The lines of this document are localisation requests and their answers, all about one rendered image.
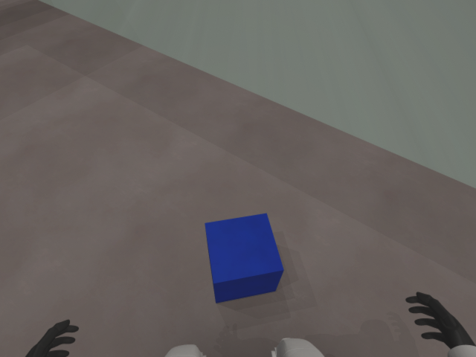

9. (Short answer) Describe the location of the left robot hand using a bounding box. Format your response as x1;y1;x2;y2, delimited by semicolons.
25;320;79;357

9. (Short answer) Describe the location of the right robot thigh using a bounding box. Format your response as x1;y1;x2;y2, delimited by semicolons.
271;338;324;357

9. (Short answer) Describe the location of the right robot hand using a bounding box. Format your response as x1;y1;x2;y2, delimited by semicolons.
405;292;476;349

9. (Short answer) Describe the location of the carton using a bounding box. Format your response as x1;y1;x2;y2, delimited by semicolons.
205;213;284;303

